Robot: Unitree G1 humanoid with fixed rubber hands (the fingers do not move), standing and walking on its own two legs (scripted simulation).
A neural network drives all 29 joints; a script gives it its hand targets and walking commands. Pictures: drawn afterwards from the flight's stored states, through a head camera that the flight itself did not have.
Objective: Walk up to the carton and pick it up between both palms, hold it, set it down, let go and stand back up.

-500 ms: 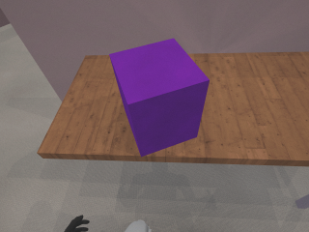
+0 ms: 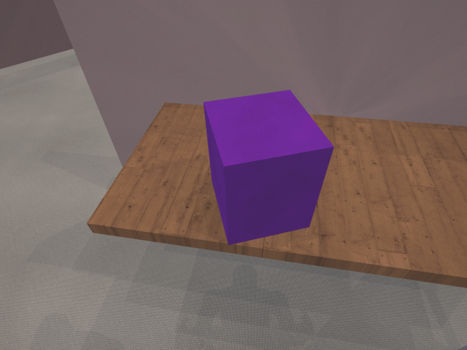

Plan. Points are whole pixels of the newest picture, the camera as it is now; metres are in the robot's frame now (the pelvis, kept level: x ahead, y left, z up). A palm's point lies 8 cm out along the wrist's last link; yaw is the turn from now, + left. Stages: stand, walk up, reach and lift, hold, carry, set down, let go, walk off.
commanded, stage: walk up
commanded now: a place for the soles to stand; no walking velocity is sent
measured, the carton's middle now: (259, 167) +0.51 -0.01 +0.03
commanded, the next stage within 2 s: none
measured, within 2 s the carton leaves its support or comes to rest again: neither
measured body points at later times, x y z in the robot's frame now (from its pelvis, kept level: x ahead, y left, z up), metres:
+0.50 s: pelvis +0.03 +0.01 +0.00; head +0.04 +0.02 +0.45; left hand +0.09 +0.28 -0.12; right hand +0.10 -0.24 -0.12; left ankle +0.00 +0.12 -0.73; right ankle +0.03 -0.11 -0.73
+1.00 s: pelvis +0.06 +0.02 -0.01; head +0.09 +0.01 +0.44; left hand +0.17 +0.27 -0.12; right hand +0.13 -0.25 -0.13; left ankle +0.00 +0.12 -0.73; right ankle +0.10 -0.10 -0.74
